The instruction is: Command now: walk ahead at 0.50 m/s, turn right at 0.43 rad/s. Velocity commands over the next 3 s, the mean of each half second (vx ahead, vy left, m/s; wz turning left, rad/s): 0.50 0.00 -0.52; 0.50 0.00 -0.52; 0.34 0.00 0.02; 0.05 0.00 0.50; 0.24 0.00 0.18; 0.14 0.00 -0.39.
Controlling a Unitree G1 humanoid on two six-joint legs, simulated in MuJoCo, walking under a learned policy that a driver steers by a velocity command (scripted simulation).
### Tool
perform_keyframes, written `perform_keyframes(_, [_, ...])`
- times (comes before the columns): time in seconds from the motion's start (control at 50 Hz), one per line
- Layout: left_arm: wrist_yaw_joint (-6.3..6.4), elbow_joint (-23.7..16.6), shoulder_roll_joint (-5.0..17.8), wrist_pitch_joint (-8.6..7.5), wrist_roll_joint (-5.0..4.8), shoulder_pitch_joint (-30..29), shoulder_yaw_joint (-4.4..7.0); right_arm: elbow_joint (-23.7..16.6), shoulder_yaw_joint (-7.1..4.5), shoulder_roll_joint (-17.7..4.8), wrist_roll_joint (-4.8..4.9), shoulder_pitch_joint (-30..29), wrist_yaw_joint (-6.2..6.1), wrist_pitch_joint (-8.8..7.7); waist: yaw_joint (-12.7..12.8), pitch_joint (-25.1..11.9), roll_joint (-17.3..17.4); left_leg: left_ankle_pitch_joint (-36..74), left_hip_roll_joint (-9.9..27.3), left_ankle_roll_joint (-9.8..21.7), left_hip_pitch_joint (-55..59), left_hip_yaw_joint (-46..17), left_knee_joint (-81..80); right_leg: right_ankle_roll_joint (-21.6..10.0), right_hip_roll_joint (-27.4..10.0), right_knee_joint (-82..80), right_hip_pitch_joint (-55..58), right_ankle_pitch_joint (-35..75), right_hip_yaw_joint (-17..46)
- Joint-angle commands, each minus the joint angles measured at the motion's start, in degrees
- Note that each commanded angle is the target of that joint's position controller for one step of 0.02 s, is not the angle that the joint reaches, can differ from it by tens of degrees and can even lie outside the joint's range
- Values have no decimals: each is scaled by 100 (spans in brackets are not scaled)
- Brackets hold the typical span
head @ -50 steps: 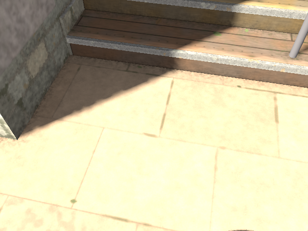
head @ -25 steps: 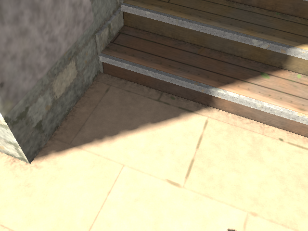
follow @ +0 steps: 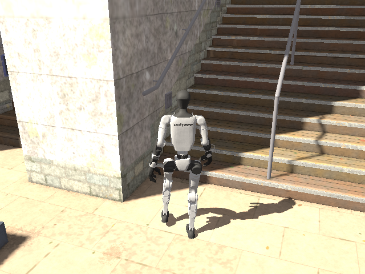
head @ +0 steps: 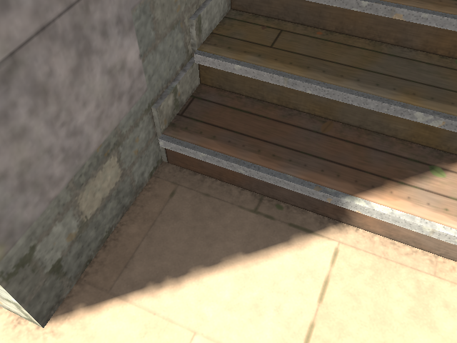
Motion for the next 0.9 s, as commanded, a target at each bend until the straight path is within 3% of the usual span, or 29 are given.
perform_keyframes(0.02, [31, -332, 949, -51, 15, 156, 223, -551, -21, -339, 55, -634, 15, -77, 34, 5, -594, 400, -279, -101, 271, 260, -502, -766, -1343, -388, -242, 1476, 1219])
perform_keyframes(0.08, [98, -468, 1166, -52, 127, 8, 316, -712, -53, -550, 113, -829, -50, -163, -3, -65, -626, 93, -322, -47, 570, 90, -983, -668, -1517, -48, -68, 1428, 1622])
perform_keyframes(0.12, [108, -564, 1209, -41, 120, -237, 352, -626, -98, -676, 135, -333, -98, -228, -269, -195, -725, -238, -443, 69, 1470, 118, -1444, -489, -1476, 352, -286, 1495, 1754])
perform_keyframes(0.14, [85, -598, 1168, -54, 90, -313, 345, -459, -151, -787, 113, 245, -157, -289, -532, -455, -549, -262, -481, 181, 2377, 158, -1839, -339, -1206, 962, -526, 1648, 1609])
perform_keyframes(0.16, [44, -675, 925, -97, 25, -321, 286, -346, -260, -1141, -4, 988, -249, -373, -832, -1013, -21, -802, 247, 431, 3529, -561, -2114, -161, -774, 2199, -1029, 1234, 1242])
perform_keyframes(0.18, [21, -904, 389, -114, -181, -153, 147, -379, -367, -1597, -179, 1609, -301, -340, -990, -1760, 976, -1991, 1717, 859, 4933, -2442, -2487, 64, -98, 3820, -2320, -744, 354])
perform_keyframes(0.2, [49, -943, 605, -41, -79, 145, 164, -316, -423, -1662, -150, 1462, -285, -239, -660, -1661, 1333, -2392, 2236, 1295, 4732, -3961, -2937, 53, -46, 4712, -3252, -2086, -21])
perform_keyframes(0.22, [62, -793, 813, 43, 55, 33, 195, -420, -317, -1105, -97, 1122, -241, -206, -525, -1032, 488, -2610, 1995, 1295, 4152, -3371, -2871, -1, -518, 5135, -3407, -1619, 124])
perform_keyframes(0.24, [-5, -792, 767, 58, 102, -298, 184, -452, -221, -702, -31, 863, -199, -229, -512, -555, 82, -1978, 1630, 1183, 3568, -2465, -2948, 33, -694, 5042, -3320, -1177, 94])
perform_keyframes(0.28, [-109, -867, 674, 156, 207, -545, 186, -371, -161, -538, 9, 803, -194, -301, -378, -248, 425, -673, 1185, 952, 3016, -1301, -3144, 145, -922, 4755, -3093, -834, -18])
perform_keyframes(0.32, [-195, -949, 625, 267, 232, -672, 173, -251, -188, -604, 70, 972, -172, -401, -329, -280, 513, 445, 1055, 927, 2967, -729, -3165, 226, -916, 4829, -3079, -540, -115])
perform_keyframes(0.36, [-250, -1049, 617, 325, 179, -853, 174, -167, -217, -630, 133, 1123, -149, -418, -282, -289, 470, 1184, 1059, 967, 3032, -306, -3172, 301, -963, 4872, -3303, -276, -136])
perform_keyframes(0.44, [-341, -1352, 536, 358, 234, -1626, 91, 18, -249, -595, 115, 1374, -137, -427, -384, -52, 335, 1169, 1036, 1049, 3052, 309, -3373, 375, -1065, 4136, -3660, 384, -226])
perform_keyframes(0.46, [-375, -1414, 541, 330, 244, -1831, 83, 45, -267, -620, 67, 1403, -121, -424, -437, 25, 299, 1150, 981, 1000, 3023, 507, -3393, 363, -1060, 3776, -3564, 661, -263])
perform_keyframes(0.48, [-395, -1501, 493, 313, 267, -2030, 56, 94, -299, -703, 87, 1429, -137, -431, -463, 99, 316, 1073, 976, 952, 3013, 632, -3439, 353, -1062, 3395, -3496, 845, -344])
perform_keyframes(0.54, [-461, -1687, 485, 273, 255, -2514, 9, 246, -340, -782, 123, 1645, -165, -428, -564, 229, 324, 1170, 1061, 851, 3239, 938, -3439, 219, -1053, 2559, -3233, 972, -626])
perform_keyframes(0.56, [-474, -1725, 497, 269, 209, -2647, 3, 261, -366, -890, 107, 1660, -173, -385, -615, 288, 330, 1315, 1055, 819, 3312, 1078, -3371, 181, -1037, 2347, -3134, 815, -774])
perform_keyframes(0.58, [-473, -1752, 474, 266, 179, -2704, -16, 311, -365, -891, 110, 1741, -177, -340, -625, 259, 329, 1616, 1058, 797, 3429, 1188, -3234, 83, -961, 2175, -2941, 678, -897])
perform_keyframes(0.62, [-433, -1778, 532, 272, 227, -2683, 1, 409, -384, -995, 103, 1877, -205, -252, -585, 165, 377, 3009, 1100, 726, 3719, 1412, -2671, -132, -695, 1941, -2577, 121, -1145])
perform_keyframes(0.66, [-343, -1594, 682, 237, 272, -1960, 83, 465, -420, -1189, 108, 1935, -230, -148, -257, -330, 433, 4589, 1098, 683, 3893, 1597, -1253, -418, -221, 1698, -1678, -429, -1310])
perform_keyframes(0.68, [-264, -1281, 818, 171, 324, -1020, 174, 433, -404, -1186, 135, 1901, -239, -105, 156, -869, 225, 4223, 965, 565, 3424, 1738, 62, -604, -42, 1284, -459, -178, -1238])
perform_keyframes(0.7, [-153, -1095, 1352, 155, 389, -221, 351, 205, -320, -928, 168, 1972, -214, -118, 427, -1546, -458, 2293, 745, 338, 1794, 1766, 1857, -989, -1060, 1102, 1296, -946, 217])
perform_keyframes(0.72, [-81, -1190, 1955, 209, 185, -391, 504, -220, -269, -569, 150, 1878, -122, -182, 91, -1989, -1797, -2381, -434, 29, -398, 1281, 3798, -1716, -2578, 431, 2515, -497, 3361])
perform_keyframes(0.74, [-25, -1216, 1894, 278, 97, -183, 498, -325, -334, -977, 84, 1234, -92, -224, 398, -1878, -785, -2092, -274, 91, -943, 221, 4022, -1712, -2544, 153, 2418, 165, 3344])
perform_keyframes(0.76, [26, -1112, 1639, 275, 59, -451, 437, -380, -269, -786, 159, 1014, -70, -276, 204, -1136, -489, -1506, 18, 148, -1020, 121, 3699, -1601, -2410, 153, 1734, 680, 2479])
perform_keyframes(0.78, [42, -1094, 1299, 241, 45, -724, 343, -279, -238, -716, 161, 1134, -93, -298, -93, -586, -179, -1233, 227, 161, -640, 137, 3001, -1330, -2125, 41, 844, 1371, 1938])
perform_keyframes(0.82, [53, -1141, 1039, 160, 20, -1120, 243, -202, -230, -694, -34, 1337, -103, -128, -464, -405, -221, -1258, 315, 80, 70, 89, 2427, -1154, -1676, -133, -15, 1953, 1374])
perform_keyframes(0.86, [15, -1092, 977, 38, 6, -1060, 202, -153, -210, -602, -83, 1471, -58, 23, -571, -474, -302, -1197, 239, 24, 301, 216, 2159, -1174, -1545, -249, -280, 2463, 1093])
perform_keyframes(0.9, [-1, -975, 1035, -36, 15, -877, 205, -213, -186, -507, -68, 1222, -32, 60, -528, -364, -362, -771, 224, -23, 228, 306, 1699, -1093, -1442, -427, -410, 2431, 887])
Next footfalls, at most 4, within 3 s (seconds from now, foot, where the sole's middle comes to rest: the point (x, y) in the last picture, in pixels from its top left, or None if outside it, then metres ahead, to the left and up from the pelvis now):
0.16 left None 0.25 0.13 -0.78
0.68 right None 0.44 -0.16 -0.78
1.22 left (307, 257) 0.75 -0.16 -0.78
1.72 right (363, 290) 0.65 -0.32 -0.78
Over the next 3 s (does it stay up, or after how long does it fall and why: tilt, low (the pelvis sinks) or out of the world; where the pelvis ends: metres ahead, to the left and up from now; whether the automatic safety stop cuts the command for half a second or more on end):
stays up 0.84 -0.30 0.11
